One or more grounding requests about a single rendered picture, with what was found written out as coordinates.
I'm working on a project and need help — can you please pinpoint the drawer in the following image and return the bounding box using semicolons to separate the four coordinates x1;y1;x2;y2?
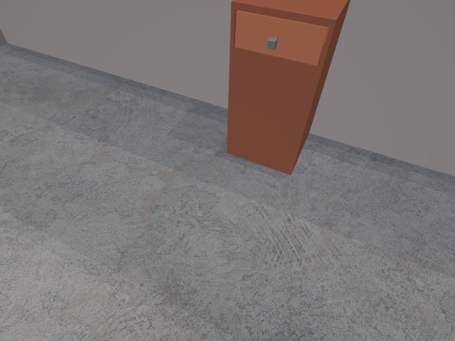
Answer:
235;10;329;65

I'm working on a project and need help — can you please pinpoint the cabinet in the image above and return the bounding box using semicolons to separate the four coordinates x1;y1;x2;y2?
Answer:
227;0;350;175

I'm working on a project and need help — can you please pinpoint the handle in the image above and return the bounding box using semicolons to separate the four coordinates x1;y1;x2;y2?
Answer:
267;37;278;50

